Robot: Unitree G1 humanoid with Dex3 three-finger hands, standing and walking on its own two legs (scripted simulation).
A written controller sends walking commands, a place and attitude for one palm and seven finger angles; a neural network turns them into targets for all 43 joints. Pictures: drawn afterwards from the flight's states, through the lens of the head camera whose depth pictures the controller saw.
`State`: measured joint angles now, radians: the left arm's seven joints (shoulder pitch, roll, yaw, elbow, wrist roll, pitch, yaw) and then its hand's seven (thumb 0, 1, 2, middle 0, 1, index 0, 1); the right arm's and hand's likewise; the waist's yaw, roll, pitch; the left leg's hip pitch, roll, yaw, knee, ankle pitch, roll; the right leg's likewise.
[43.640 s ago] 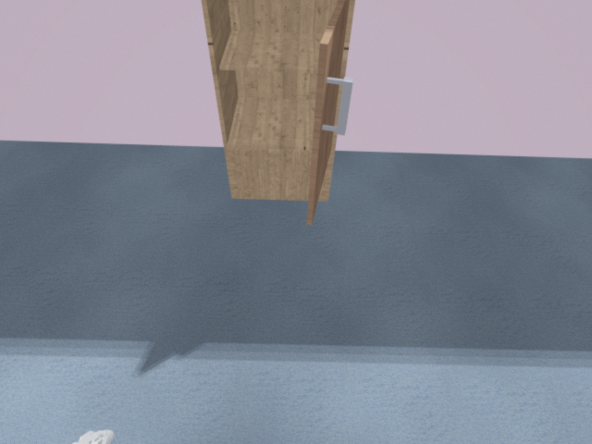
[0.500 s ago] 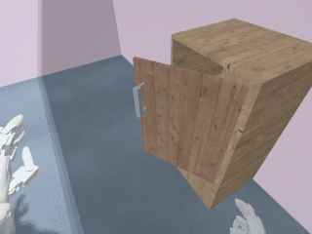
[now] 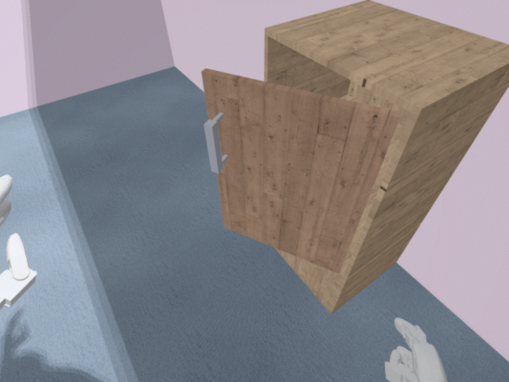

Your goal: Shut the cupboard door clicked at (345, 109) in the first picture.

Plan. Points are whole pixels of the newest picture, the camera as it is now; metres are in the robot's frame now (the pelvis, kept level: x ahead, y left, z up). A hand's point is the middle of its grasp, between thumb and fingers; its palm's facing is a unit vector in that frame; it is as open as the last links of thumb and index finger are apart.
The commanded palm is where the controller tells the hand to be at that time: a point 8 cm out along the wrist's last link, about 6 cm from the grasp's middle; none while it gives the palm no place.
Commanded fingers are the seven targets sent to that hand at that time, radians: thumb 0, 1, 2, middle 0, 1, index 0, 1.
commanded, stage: step back with the hand held close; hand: left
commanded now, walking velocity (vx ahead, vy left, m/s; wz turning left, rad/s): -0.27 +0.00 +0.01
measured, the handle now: (218, 143) +0.66 +0.14 -0.01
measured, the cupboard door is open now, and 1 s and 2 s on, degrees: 30 30 30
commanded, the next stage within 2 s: stop stepping back and stand still in 1.12 s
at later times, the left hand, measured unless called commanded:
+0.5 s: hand out of the picture +0.11 +0.26 +0.17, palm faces +0.51 -0.76 -0.40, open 7.5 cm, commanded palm +0.05 +0.29 +0.18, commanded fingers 0.00 0.90 0.90 -0.20 -0.30 -0.20 -0.30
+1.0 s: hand out of the picture -0.03 +0.29 +0.17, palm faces +0.60 -0.71 -0.37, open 7.5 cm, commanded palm -0.10 +0.32 +0.18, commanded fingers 0.00 0.90 0.90 -0.20 -0.30 -0.20 -0.30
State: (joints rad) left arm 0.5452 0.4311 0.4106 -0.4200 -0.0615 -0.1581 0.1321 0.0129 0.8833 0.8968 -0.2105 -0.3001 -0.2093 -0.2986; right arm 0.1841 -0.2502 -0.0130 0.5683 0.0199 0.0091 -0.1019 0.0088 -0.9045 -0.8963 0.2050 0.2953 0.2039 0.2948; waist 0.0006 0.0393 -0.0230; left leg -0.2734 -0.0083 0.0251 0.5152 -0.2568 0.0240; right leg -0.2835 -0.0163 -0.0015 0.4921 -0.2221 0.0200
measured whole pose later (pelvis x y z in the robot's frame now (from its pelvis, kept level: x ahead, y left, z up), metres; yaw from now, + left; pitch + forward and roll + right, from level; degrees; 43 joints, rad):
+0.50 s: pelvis -0.08 -0.01 -0.02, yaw +1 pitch -1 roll -1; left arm 0.48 0.39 0.43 -0.46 -0.02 -0.26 0.18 0.01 0.88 0.90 -0.21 -0.30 -0.21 -0.30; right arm 0.26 -0.23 0.02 0.61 0.00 -0.08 -0.08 0.01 -0.90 -0.90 0.21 0.30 0.21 0.30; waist 0.00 -0.01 -0.02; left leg -0.45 0.01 0.00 0.70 -0.34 0.02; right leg -0.42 0.00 -0.02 0.60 -0.16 0.00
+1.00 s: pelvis -0.19 +0.00 -0.02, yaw +10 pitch -1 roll -4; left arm 0.47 0.40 0.42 -0.53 -0.01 -0.25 0.18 0.01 0.88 0.90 -0.21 -0.30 -0.21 -0.30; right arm 0.19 -0.21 -0.01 0.63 -0.01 -0.09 -0.08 0.01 -0.90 -0.90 0.21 0.30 0.21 0.29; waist 0.00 -0.01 0.01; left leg -0.56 0.05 0.06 0.64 -0.26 0.05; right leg -0.47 0.06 0.05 0.77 -0.34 0.03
